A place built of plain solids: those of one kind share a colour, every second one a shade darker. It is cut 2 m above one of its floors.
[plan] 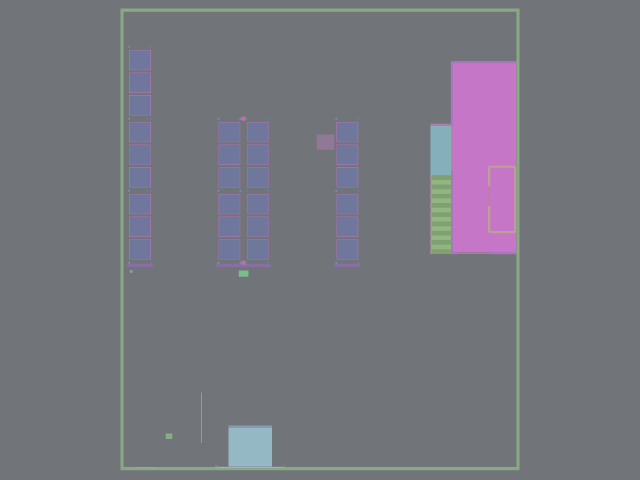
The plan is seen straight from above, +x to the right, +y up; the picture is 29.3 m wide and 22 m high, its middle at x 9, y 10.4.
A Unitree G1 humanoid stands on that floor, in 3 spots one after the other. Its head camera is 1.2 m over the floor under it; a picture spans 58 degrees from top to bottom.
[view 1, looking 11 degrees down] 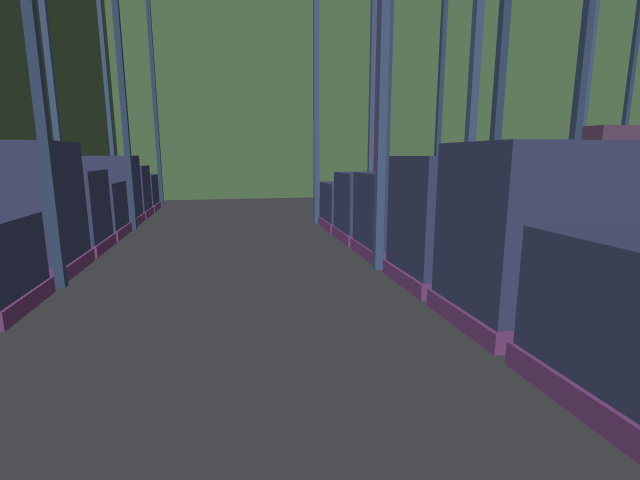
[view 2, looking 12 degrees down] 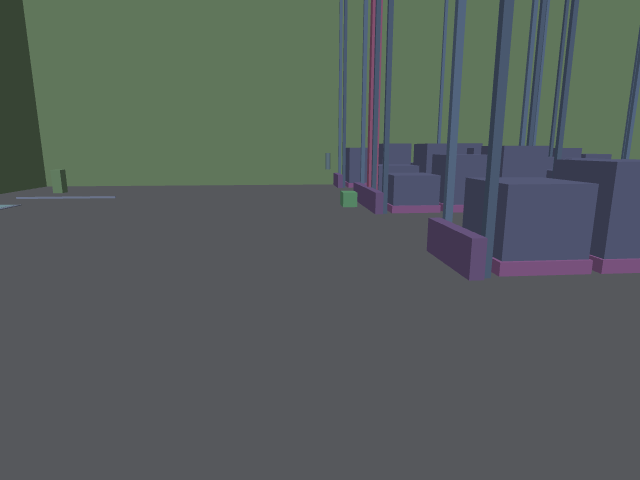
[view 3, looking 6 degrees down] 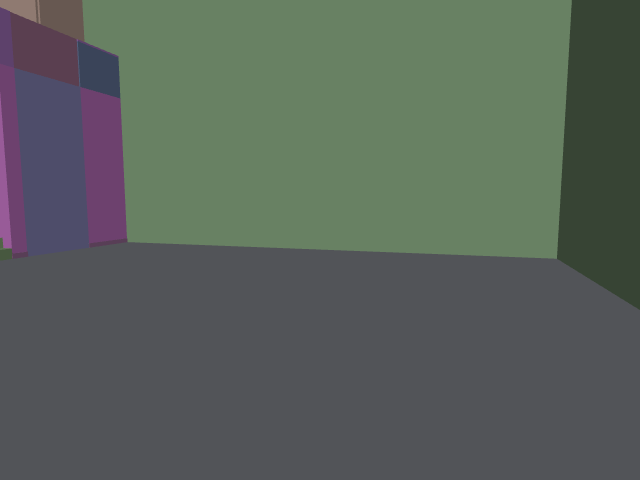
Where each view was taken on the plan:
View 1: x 2.80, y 8.36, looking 78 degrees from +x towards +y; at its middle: ground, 6.29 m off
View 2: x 14.55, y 7.46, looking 175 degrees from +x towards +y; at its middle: ground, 5.77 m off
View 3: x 9.00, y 1.90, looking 17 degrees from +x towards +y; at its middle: wall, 9.46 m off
